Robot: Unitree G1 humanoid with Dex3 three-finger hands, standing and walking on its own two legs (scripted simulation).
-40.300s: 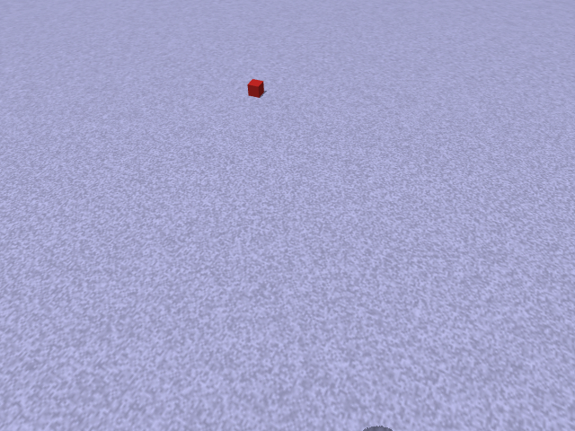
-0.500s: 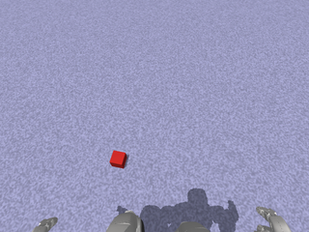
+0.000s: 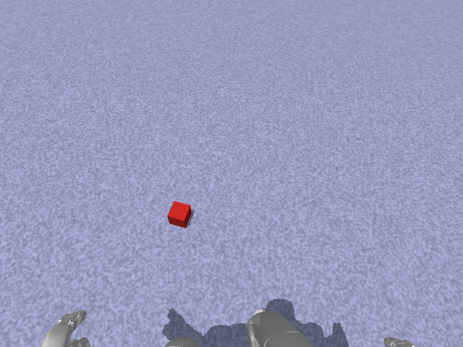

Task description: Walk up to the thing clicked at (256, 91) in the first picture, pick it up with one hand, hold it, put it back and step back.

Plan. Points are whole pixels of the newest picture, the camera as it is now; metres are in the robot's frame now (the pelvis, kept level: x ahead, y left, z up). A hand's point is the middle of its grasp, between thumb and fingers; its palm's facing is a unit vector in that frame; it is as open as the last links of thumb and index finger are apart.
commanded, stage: step back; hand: left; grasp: from above
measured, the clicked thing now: (179, 214) +0.69 +0.20 -0.73
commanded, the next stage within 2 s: none
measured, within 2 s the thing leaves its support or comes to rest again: neither
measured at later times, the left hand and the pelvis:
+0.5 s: hand out of the picture -0.07 +0.22 -0.13, palm faces -0.05 -0.90 -0.44, open 7.4 cm; pelvis -0.17 -0.04 +0.00, yaw -3 degrees
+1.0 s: hand out of the picture -0.28 +0.21 -0.16, palm faces -0.07 -0.91 -0.41, open 7.4 cm; pelvis -0.36 -0.06 -0.01, yaw -3 degrees
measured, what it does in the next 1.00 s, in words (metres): walks backwards: right foot, then left foot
